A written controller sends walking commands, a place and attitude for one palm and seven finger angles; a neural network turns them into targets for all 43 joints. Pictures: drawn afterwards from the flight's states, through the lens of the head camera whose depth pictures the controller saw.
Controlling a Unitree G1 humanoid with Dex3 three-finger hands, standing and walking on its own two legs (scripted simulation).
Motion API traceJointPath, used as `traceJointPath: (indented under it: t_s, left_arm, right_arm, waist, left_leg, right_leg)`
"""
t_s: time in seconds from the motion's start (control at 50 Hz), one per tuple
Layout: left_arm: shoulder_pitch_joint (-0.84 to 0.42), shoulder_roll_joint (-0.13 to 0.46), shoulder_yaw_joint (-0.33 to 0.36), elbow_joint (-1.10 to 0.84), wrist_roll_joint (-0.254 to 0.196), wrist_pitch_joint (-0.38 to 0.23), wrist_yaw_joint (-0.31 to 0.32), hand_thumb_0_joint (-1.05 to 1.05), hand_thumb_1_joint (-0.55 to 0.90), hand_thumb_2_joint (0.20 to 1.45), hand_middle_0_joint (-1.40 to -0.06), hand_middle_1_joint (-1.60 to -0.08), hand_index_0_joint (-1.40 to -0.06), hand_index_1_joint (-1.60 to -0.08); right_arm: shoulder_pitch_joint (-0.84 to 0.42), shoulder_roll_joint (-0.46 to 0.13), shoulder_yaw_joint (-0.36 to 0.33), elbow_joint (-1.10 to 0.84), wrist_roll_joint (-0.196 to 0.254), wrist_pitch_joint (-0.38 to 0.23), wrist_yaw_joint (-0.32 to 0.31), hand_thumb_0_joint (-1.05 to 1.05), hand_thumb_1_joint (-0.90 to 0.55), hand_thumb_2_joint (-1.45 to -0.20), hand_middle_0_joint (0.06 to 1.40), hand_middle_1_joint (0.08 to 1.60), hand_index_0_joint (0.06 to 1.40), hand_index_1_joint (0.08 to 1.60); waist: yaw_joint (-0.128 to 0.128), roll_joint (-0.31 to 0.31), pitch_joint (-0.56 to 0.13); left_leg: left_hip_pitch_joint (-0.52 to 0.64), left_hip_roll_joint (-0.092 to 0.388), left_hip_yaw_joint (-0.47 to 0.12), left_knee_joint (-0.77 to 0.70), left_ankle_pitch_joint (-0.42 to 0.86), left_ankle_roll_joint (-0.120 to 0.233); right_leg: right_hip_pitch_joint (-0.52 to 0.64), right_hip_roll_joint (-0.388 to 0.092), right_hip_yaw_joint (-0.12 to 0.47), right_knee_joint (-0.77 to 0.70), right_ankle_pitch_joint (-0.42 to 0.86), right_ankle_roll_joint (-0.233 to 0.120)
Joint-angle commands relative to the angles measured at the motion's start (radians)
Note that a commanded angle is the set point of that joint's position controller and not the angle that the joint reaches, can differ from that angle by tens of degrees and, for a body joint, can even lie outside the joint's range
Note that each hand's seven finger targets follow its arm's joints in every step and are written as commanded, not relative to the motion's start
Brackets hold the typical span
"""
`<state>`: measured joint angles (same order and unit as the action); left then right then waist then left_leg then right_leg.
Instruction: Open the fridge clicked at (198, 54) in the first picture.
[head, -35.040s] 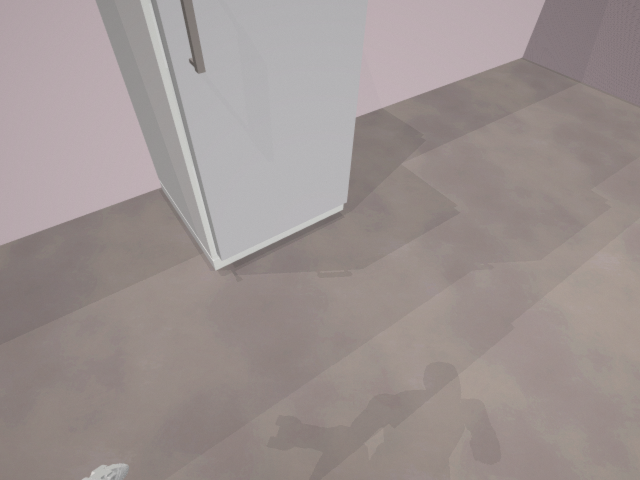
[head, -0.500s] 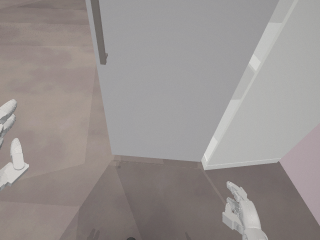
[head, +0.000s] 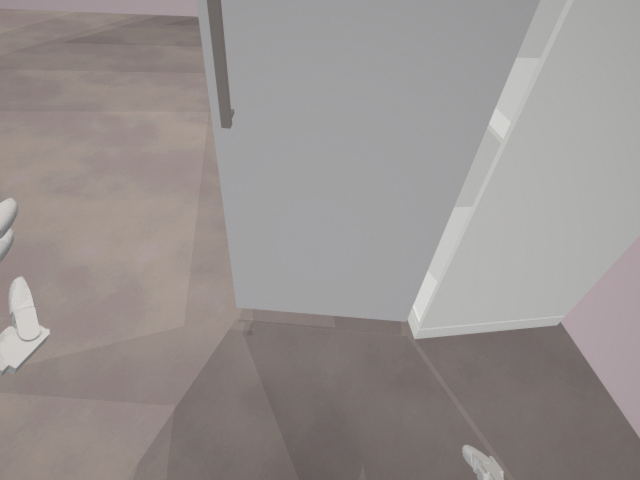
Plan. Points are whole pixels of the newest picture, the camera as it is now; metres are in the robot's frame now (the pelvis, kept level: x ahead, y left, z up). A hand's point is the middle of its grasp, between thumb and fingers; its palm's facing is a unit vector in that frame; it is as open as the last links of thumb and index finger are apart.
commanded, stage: stop stepping back and stand still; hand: left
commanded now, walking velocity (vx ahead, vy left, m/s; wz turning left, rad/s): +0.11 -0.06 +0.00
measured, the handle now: (221, 41) +0.79 +0.20 +0.22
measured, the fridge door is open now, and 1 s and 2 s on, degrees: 79 79 79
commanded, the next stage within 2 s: let the arm hang, fingers relaxed in 0.72 s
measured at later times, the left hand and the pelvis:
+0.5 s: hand (53, 287) +0.25 +0.26 +0.18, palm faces +0.45 -0.78 -0.44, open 7.4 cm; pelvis +0.05 +0.00 +0.00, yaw +0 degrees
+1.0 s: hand (129, 426) +0.22 +0.25 -0.07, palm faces +0.01 -0.92 -0.40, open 7.4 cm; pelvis +0.03 +0.02 -0.01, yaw +0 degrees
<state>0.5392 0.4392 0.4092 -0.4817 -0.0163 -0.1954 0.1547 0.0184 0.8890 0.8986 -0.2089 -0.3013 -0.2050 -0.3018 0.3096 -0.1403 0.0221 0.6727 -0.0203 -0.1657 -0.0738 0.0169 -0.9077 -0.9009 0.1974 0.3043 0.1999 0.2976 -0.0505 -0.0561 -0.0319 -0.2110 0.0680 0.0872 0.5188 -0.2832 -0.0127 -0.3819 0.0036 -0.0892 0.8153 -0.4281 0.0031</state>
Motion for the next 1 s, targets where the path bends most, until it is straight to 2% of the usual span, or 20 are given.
traceJointPath:
  t_s: [0.0, 0.04, 0.06, 0.08, 0.1, 0.14, 0.2, 0.28, 0.34, 0.38, 0.42, 0.5, 0.56, 0.78, 0.8, 0.82, 0.86, 0.9, 0.94, 0.98]
  left_arm:
    - [0.003, 0.164, 0.157, -0.185, -0.002, -0.069, 0.029, 0.0, 0.9, 0.9, -0.2, -0.3, -0.2, -0.3]
    - [0.035, 0.146, 0.152, -0.083, -0.005, -0.051, 0.025, 0.0, 0.9, 0.9, -0.2, -0.3, -0.2, -0.3]
    - [0.002, 0.152, 0.15, -0.07, -0.003, -0.047, 0.025, 0.0, 0.9, 0.9, -0.2, -0.3, -0.2, -0.3]
    - [-0.014, 0.179, 0.165, -0.043, -0.003, -0.039, 0.027, 0.0, 0.9, 0.9, -0.2, -0.3, -0.2, -0.3]
    - [-0.065, 0.182, 0.155, -0.055, -0.011, -0.048, 0.027, 0.0, 0.9, 0.9, -0.2, -0.3, -0.2, -0.3]
    - [-0.119, 0.129, 0.108, -0.039, -0.008, -0.045, 0.02, 0.0, 0.9, 0.9, -0.2, -0.3, -0.2, -0.3]
    - [-0.131, 0.131, 0.091, -0.115, -0.001, -0.065, 0.026, 0.0, 0.9, 0.9, -0.2, -0.3, -0.2, -0.3]
    - [-0.203, 0.158, 0.091, -0.261, 0.0, -0.086, 0.041, 0.0, 0.9, 0.9, -0.2, -0.3, -0.2, -0.3]
    - [-0.131, 0.191, 0.137, -0.326, 0.004, -0.097, 0.049, 0.0, 0.9, 0.9, -0.2, -0.3, -0.2, -0.3]
    - [-0.076, 0.16, 0.136, -0.264, 0.002, -0.091, 0.037, 0.0, 0.9, 0.9, -0.2, -0.3, -0.2, -0.3]
    - [-0.083, 0.151, 0.139, -0.219, 0.004, -0.087, 0.032, 0.0, 0.9, 0.9, -0.2, -0.3, -0.2, -0.3]
    - [-0.024, 0.12, 0.12, -0.154, -0.016, -0.072, 0.025, 0.0, 0.9, 0.9, -0.2, -0.3, -0.2, -0.3]
    - [0.017, 0.112, 0.106, -0.143, -0.026, -0.049, 0.022, 0.0, 0.9, 0.9, -0.2, -0.3, -0.2, -0.3]
    - [-0.049, 0.162, 0.128, -0.205, -0.027, -0.04, 0.03, 0.0, 0.9, 0.9, -0.2, -0.3, -0.2, -0.3]
    - [-0.113, -0.003, -0.322, 0.555, 0.035, 0.108, -0.112, 0.0, 0.9, 0.9, -0.2, -0.3, -0.2, -0.3]
    - [-0.133, -0.003, -0.295, 0.584, 0.033, 0.182, -0.14, 0.0, 0.9, 0.9, -0.2, -0.3, -0.2, -0.3]
    - [-0.162, -0.03, -0.302, 0.636, 0.036, 0.196, -0.153, 0.0, 0.9, 0.9, -0.2, -0.3, -0.2, -0.3]
    - [-0.223, -0.005, -0.315, 0.735, 0.04, 0.191, -0.158, 0.0, 0.9, 0.9, -0.2, -0.3, -0.2, -0.3]
    - [-0.278, 0.014, -0.33, 0.848, 0.046, 0.183, -0.156, 0.0, 0.9, 0.9, -0.2, -0.3, -0.2, -0.3]
    - [-0.317, 0.011, -0.345, 0.965, 0.045, 0.186, -0.15, 0.0, 0.9, 0.9, -0.2, -0.3, -0.2, -0.3]
  right_arm:
    - [-0.134, -0.192, -0.065, -0.152, 0.008, -0.036, 0.002, 0.0, -0.9, -0.9, 0.2, 0.3, 0.2, 0.3]
    - [-0.136, -0.193, -0.07, -0.16, 0.009, -0.021, -0.001, 0.0, -0.9, -0.9, 0.2, 0.3, 0.2, 0.3]
    - [-0.137, -0.185, -0.07, -0.163, 0.011, -0.012, 0.001, 0.0, -0.9, -0.9, 0.2, 0.3, 0.2, 0.3]
    - [-0.126, -0.179, -0.074, -0.165, 0.016, -0.005, 0.003, 0.0, -0.9, -0.9, 0.2, 0.3, 0.2, 0.3]
    - [-0.146, -0.179, -0.076, -0.166, 0.016, -0.009, 0.007, 0.0, -0.9, -0.9, 0.2, 0.3, 0.2, 0.3]
    - [-0.147, -0.184, -0.073, -0.137, 0.017, -0.009, 0.015, 0.0, -0.9, -0.9, 0.2, 0.3, 0.2, 0.3]
    - [-0.171, -0.158, -0.043, -0.139, 0.006, -0.002, 0.01, 0.0, -0.9, -0.9, 0.2, 0.3, 0.2, 0.3]
    - [-0.181, -0.164, -0.05, -0.156, -0.003, -0.023, -0.016, 0.0, -0.9, -0.9, 0.2, 0.3, 0.2, 0.3]
    - [-0.181, -0.211, -0.076, -0.188, 0.007, -0.026, -0.018, 0.0, -0.9, -0.9, 0.2, 0.3, 0.2, 0.3]
    - [-0.186, -0.193, -0.063, -0.187, 0.009, -0.025, -0.008, 0.0, -0.9, -0.9, 0.2, 0.3, 0.2, 0.3]
    - [-0.181, -0.184, -0.055, -0.191, 0.013, -0.024, -0.002, 0.0, -0.9, -0.9, 0.2, 0.3, 0.2, 0.3]
    - [-0.138, -0.19, -0.071, -0.197, 0.024, -0.017, 0.005, 0.0, -0.9, -0.9, 0.2, 0.3, 0.2, 0.3]
    - [-0.141, -0.188, -0.066, -0.206, 0.028, -0.002, 0.007, 0.0, -0.9, -0.9, 0.2, 0.3, 0.2, 0.3]
    - [-0.183, -0.179, -0.048, -0.216, 0.018, 0.023, -0.014, 0.0, -0.9, -0.9, 0.2, 0.3, 0.2, 0.3]
    - [-0.26, -0.376, -0.095, -0.017, 0.035, -0.016, 0.084, 0.0, -0.9, -0.9, 0.2, 0.3, 0.2, 0.3]
    - [-0.199, -0.36, -0.104, -0.025, 0.032, 0.055, 0.085, 0.0, -0.9, -0.9, 0.2, 0.3, 0.2, 0.3]
    - [-0.187, -0.335, -0.089, -0.022, 0.02, 0.086, 0.08, 0.0, -0.9, -0.9, 0.2, 0.3, 0.2, 0.3]
    - [-0.199, -0.337, -0.071, -0.017, 0.008, 0.113, 0.082, 0.0, -0.9, -0.9, 0.2, 0.3, 0.2, 0.3]
    - [-0.181, -0.325, -0.063, 0.003, 0.002, 0.128, 0.079, 0.0, -0.9, -0.9, 0.2, 0.3, 0.2, 0.3]
    - [-0.145, -0.295, -0.056, 0.046, -0.005, 0.147, 0.078, 0.0, -0.9, -0.9, 0.2, 0.3, 0.2, 0.3]
  waist:
    - [0.046, 0.294, 0.014]
    - [0.051, 0.187, 0.006]
    - [0.049, 0.042, 0.008]
    - [0.044, -0.175, -0.002]
    - [0.061, -0.218, -0.015]
    - [0.044, -0.12, -0.014]
    - [0.045, -0.1, 0.001]
    - [0.049, 0.052, -0.017]
    - [0.077, 0.32, -0.025]
    - [0.071, 0.362, 0.018]
    - [0.07, 0.322, 0.045]
    - [0.049, 0.108, -0.118]
    - [0.044, 0.071, -0.179]
    - [0.056, 0.121, -0.077]
    - [0.013, 0.131, 0.018]
    - [0.028, 0.159, -0.045]
    - [0.043, 0.154, -0.015]
    - [0.054, 0.044, 0.011]
    - [0.044, -0.118, -0.014]
    - [0.028, -0.168, -0.028]
  left_leg:
    - [-0.2, 0.163, -0.12, -0.196, -0.189, 0.108]
    - [-0.284, 0.113, -0.059, -0.061, -0.268, 0.08]
    - [-0.354, 0.057, -0.012, 0.126, -0.259, 0.06]
    - [-0.424, -0.03, 0.014, 0.342, -0.236, 0.028]
    - [-0.453, -0.04, -0.036, 0.52, -0.268, 0.017]
    - [-0.383, 0.0, -0.101, 0.538, -0.231, 0.014]
    - [-0.203, 0.006, -0.046, 0.302, -0.127, 0.02]
    - [0.027, -0.05, 0.0, -0.02, 0.057, 0.024]
    - [0.029, 0.148, -0.264, -0.158, 0.163, 0.092]
    - [-0.137, 0.147, -0.252, -0.221, 0.048, 0.083]
    - [-0.189, 0.117, -0.191, -0.194, 0.097, 0.069]
    - [-0.037, 0.049, -0.088, -0.017, 0.366, 0.02]
    - [0.007, 0.045, -0.068, 0.0, 0.458, 0.013]
    - [-0.041, 0.033, -0.091, -0.076, 0.257, 0.023]
    - [-0.087, 0.076, -0.09, 0.069, 0.368, 0.026]
    - [-0.08, 0.088, -0.1, 0.017, 0.304, 0.028]
    - [-0.188, 0.118, -0.156, -0.035, 0.169, 0.065]
    - [-0.246, 0.104, -0.194, -0.068, 0.101, 0.081]
    - [-0.18, 0.06, -0.172, -0.017, 0.114, 0.063]
    - [-0.109, 0.008, -0.124, 0.053, 0.107, 0.046]
  right_leg:
    - [0.234, 0.025, -0.069, -0.254, 0.079, 0.002]
    - [0.337, -0.002, -0.018, -0.35, 0.055, -0.023]
    - [0.349, -0.099, 0.174, -0.424, 0.002, -0.08]
    - [0.33, -0.277, 0.486, -0.529, 0.005, -0.171]
    - [0.33, -0.383, 0.585, -0.567, 0.118, -0.227]
    - [0.226, -0.353, 0.518, -0.557, 0.057, -0.218]
    - [0.124, -0.273, 0.26, -0.506, 0.193, -0.169]
    - [0.086, -0.181, 0.16, -0.436, 0.105, -0.096]
    - [0.076, -0.054, 0.089, -0.269, 0.117, -0.01]
    - [0.183, -0.023, 0.058, -0.275, 0.094, 0.0]
    - [0.245, -0.027, 0.051, -0.318, 0.184, -0.004]
    - [0.29, -0.09, 0.126, -0.359, 0.565, -0.025]
    - [0.31, -0.106, 0.12, -0.333, 0.711, -0.022]
    - [0.235, -0.09, 0.12, -0.401, 0.426, -0.018]
    - [0.094, -0.176, 0.037, -0.27, 0.496, -0.032]
    - [0.088, -0.157, 0.083, -0.297, 0.372, -0.036]
    - [0.085, -0.115, 0.049, -0.256, 0.157, -0.032]
    - [0.122, -0.097, 0.056, -0.26, 0.107, -0.038]
    - [0.104, -0.141, 0.103, -0.336, 0.132, -0.061]
    - [0.055, -0.202, 0.151, -0.395, 0.147, -0.095]
